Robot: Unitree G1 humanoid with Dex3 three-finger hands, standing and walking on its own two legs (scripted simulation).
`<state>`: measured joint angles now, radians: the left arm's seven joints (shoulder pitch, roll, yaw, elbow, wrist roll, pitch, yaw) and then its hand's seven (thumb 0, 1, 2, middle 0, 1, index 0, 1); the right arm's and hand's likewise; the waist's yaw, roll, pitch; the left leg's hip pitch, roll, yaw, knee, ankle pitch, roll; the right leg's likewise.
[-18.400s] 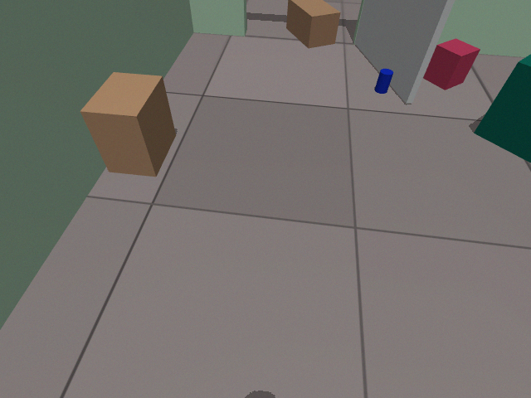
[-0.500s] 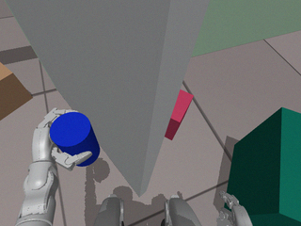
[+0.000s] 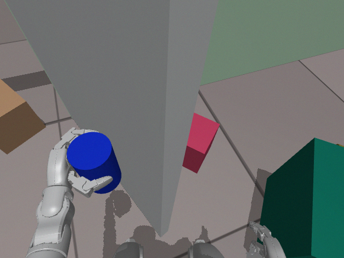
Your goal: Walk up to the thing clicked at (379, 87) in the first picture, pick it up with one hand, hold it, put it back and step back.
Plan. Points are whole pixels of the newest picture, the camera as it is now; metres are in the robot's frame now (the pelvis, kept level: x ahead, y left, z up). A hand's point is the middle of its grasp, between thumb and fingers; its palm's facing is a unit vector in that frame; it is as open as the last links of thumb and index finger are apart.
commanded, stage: lift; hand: left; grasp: from the side
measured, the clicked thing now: (97, 165) +0.33 +0.16 +0.01
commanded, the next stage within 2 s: hold in 0.32 s
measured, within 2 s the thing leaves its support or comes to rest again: neither
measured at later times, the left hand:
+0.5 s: hand (93, 153) +0.34 +0.16 +0.05, palm faces +0.07 -1.00 -0.03, open 11.8 cm
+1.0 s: hand (88, 150) +0.34 +0.17 +0.07, palm faces +0.09 -1.00 -0.03, open 11.8 cm
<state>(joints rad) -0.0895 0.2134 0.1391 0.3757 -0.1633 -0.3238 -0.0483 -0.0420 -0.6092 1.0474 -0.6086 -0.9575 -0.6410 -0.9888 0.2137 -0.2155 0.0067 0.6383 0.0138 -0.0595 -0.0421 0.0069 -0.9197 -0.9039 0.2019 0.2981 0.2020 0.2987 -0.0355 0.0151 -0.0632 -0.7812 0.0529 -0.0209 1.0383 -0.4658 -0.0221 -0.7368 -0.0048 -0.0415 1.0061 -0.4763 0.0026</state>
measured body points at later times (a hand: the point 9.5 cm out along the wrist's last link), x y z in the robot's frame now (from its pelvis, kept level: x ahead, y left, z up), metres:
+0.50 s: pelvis +0.01 -0.01 +0.02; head +0.07 +0.00 +0.46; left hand +0.33 +0.22 +0.05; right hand +0.13 -0.25 -0.10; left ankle +0.03 +0.13 -0.67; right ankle +0.01 -0.12 -0.67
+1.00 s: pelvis +0.01 +0.00 +0.03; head +0.06 +0.00 +0.48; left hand +0.33 +0.22 +0.07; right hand +0.14 -0.24 -0.08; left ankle +0.03 +0.13 -0.67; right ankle +0.01 -0.12 -0.67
